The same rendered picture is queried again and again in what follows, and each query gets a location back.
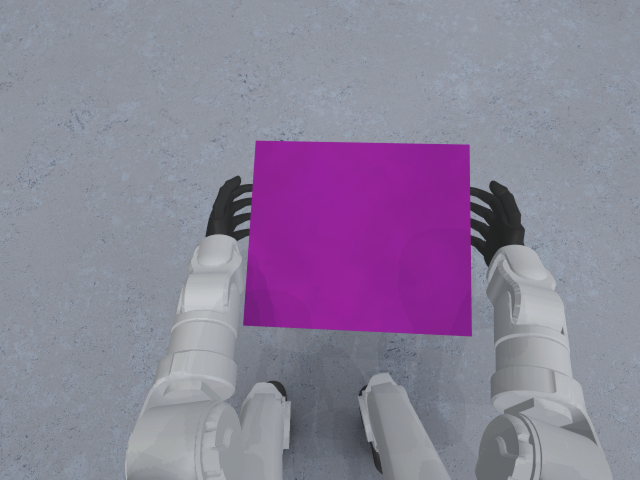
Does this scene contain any right robot thigh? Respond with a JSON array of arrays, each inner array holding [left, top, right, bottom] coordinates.
[[358, 382, 451, 480]]

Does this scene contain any carton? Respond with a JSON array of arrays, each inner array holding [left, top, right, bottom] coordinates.
[[243, 141, 472, 336]]

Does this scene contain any right robot upper arm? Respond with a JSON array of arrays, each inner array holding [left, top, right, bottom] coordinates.
[[475, 413, 612, 480]]

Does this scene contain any robot left hand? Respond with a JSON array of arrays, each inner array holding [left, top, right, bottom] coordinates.
[[205, 176, 253, 241]]

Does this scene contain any robot right hand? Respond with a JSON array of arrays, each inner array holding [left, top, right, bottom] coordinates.
[[470, 181, 525, 267]]

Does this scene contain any robot right forearm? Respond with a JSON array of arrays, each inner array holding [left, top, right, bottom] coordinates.
[[486, 245, 613, 480]]

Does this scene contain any left robot upper arm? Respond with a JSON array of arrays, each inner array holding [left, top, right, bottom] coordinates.
[[127, 399, 245, 480]]

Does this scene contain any robot left forearm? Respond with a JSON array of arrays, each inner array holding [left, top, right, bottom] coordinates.
[[125, 234, 245, 480]]

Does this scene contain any left robot shin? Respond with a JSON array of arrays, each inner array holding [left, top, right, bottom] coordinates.
[[239, 382, 282, 419]]

